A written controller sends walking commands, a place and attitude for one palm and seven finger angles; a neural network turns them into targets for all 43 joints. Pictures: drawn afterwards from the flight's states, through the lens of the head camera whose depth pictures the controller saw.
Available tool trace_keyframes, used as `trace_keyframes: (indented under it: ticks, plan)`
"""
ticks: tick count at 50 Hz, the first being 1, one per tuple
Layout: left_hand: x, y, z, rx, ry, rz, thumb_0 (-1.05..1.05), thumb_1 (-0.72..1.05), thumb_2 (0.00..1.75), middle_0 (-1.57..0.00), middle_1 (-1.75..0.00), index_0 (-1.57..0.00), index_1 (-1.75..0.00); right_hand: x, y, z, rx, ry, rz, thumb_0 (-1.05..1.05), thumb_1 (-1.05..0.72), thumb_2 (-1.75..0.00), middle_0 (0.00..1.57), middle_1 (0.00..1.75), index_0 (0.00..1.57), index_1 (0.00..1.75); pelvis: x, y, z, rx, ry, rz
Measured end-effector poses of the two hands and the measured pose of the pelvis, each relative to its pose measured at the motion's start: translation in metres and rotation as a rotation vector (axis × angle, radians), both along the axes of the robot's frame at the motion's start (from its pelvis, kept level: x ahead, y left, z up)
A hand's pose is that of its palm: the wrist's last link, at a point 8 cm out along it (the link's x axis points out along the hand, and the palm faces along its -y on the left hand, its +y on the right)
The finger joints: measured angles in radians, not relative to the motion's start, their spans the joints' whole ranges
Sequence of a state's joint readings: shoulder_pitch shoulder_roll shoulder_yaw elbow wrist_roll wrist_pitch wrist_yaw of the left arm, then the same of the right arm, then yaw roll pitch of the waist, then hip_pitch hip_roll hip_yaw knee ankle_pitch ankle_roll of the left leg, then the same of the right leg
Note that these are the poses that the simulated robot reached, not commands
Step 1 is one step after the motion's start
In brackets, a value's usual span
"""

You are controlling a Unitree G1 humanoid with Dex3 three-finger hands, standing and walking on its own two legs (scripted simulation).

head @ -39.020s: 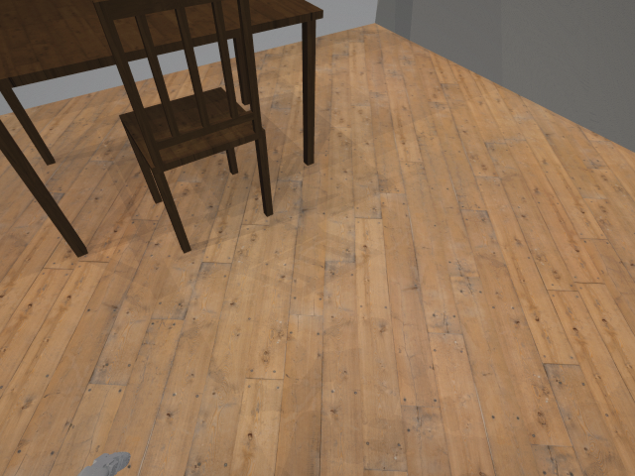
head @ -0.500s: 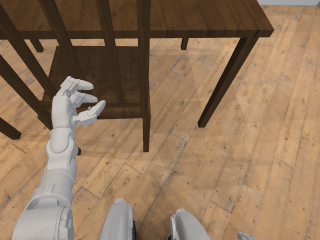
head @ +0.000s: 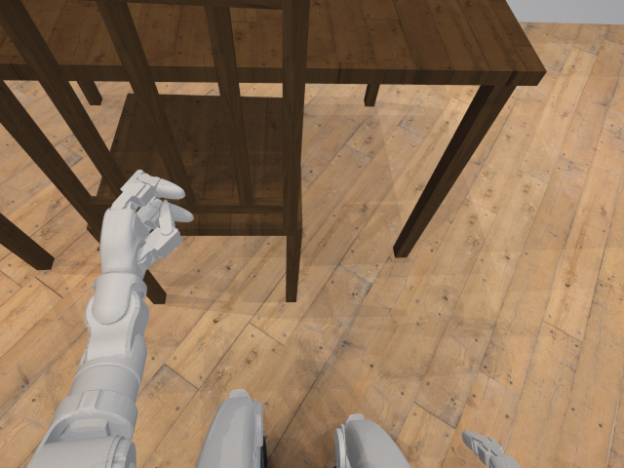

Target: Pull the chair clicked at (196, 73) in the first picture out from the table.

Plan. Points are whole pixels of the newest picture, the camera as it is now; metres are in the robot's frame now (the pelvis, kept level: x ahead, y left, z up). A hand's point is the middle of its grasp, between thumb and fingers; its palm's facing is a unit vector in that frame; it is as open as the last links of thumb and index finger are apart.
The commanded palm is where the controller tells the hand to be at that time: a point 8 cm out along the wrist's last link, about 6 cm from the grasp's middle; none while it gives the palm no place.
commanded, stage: hook a spindle and tug to test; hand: left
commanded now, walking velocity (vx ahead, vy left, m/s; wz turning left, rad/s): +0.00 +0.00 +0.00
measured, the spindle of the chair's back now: (160, 128) +0.56 +0.22 +0.05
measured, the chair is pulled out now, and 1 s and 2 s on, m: -0.08 -0.08 -0.08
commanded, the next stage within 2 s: open the thumb and straighten the fingers in 0.24 s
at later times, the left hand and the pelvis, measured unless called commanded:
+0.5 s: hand (173, 243) +0.39 +0.18 +0.02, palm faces +0.07 -1.00 -0.03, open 5.2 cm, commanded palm +0.36 +0.23 +0.02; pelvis +0.00 +0.00 +0.00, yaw +0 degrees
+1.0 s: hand (167, 235) +0.40 +0.19 +0.02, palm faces +0.07 -1.00 -0.02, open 16.5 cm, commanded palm +0.37 +0.23 +0.02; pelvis +0.00 +0.01 +0.00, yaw +0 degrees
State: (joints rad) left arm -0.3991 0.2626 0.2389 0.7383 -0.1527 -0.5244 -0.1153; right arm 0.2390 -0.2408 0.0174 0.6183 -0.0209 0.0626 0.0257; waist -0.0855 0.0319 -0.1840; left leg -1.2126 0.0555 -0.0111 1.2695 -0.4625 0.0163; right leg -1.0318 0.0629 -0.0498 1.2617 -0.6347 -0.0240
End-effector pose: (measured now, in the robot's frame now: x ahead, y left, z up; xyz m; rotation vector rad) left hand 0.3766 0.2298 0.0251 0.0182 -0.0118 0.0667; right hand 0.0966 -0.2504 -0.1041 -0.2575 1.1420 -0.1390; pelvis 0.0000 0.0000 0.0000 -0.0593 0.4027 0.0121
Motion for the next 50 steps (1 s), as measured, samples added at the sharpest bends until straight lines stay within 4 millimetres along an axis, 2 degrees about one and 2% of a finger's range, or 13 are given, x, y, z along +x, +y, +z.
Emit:
trace_keyframes:
  ticks: [13, 21, 26, 32, 35, 39, 44, 50]
  plan:
    - [-0.012, -0.002, -0.001, -0.006, 0.010, -0.002, 0.02, 0.90, 0.90, -0.50, -1.45, -0.50, -1.45, 0.005, 0.007, 0.001, 0.010, -0.030, 0.010, 0.01, -0.90, -0.89, 0.20, 0.29, 0.20, 0.29, -0.001, 0.003, 0.001, 0.000, -0.008, 0.000]
    - [-0.010, 0.002, -0.002, 0.012, 0.006, 0.001, 0.02, 0.86, 0.89, -0.50, -1.45, -0.50, -1.45, 0.002, 0.007, 0.000, 0.002, -0.026, 0.012, 0.01, -0.90, -0.89, 0.20, 0.30, 0.20, 0.29, -0.004, 0.003, -0.002, -0.004, -0.005, 0.002]
    - [-0.013, 0.001, -0.001, 0.011, 0.010, -0.002, 0.02, 0.61, 0.76, -0.50, -1.45, -0.50, -1.45, -0.002, 0.006, -0.001, 0.005, -0.021, 0.005, 0.01, -0.90, -0.89, 0.20, 0.29, 0.20, 0.29, -0.004, 0.004, -0.001, -0.004, -0.008, 0.000]
    - [-0.014, 0.003, -0.003, 0.007, 0.020, 0.006, 0.01, 0.07, 0.50, -0.49, -1.41, -0.49, -1.41, -0.003, 0.006, 0.000, 0.001, -0.019, 0.006, 0.01, -0.90, -0.89, 0.20, 0.30, 0.20, 0.29, -0.004, 0.004, -0.001, -0.004, -0.010, 0.000]
    - [-0.012, 0.005, -0.004, 0.006, 0.015, 0.009, 0.01, -0.17, 0.39, -0.46, -1.32, -0.46, -1.31, -0.004, 0.006, 0.000, -0.006, -0.020, 0.008, 0.01, -0.90, -0.89, 0.20, 0.30, 0.20, 0.29, -0.005, 0.004, -0.002, -0.006, -0.008, 0.002]
    - [-0.007, 0.008, -0.004, 0.006, 0.008, 0.007, 0.00, -0.37, 0.29, -0.39, -1.12, -0.39, -1.12, -0.004, 0.005, 0.000, -0.013, -0.016, 0.007, 0.01, -0.90, -0.89, 0.20, 0.30, 0.20, 0.29, -0.005, 0.004, -0.003, -0.009, -0.003, 0.002]
    - [-0.005, 0.007, -0.003, 0.006, 0.013, -0.008, 0.00, -0.49, 0.23, -0.28, -0.81, -0.28, -0.81, -0.006, 0.005, 0.000, -0.013, -0.010, 0.001, 0.01, -0.90, -0.89, 0.20, 0.29, 0.20, 0.29, -0.004, 0.006, -0.002, -0.010, -0.001, 0.000]
    - [-0.001, 0.011, -0.003, 0.000, 0.022, 0.008, -0.01, -0.53, 0.21, -0.14, -0.41, -0.14, -0.40, -0.007, 0.007, 0.000, -0.012, -0.003, -0.002, 0.01, -0.90, -0.89, 0.20, 0.30, 0.20, 0.29, -0.003, 0.007, -0.001, -0.009, 0.001, -0.002]
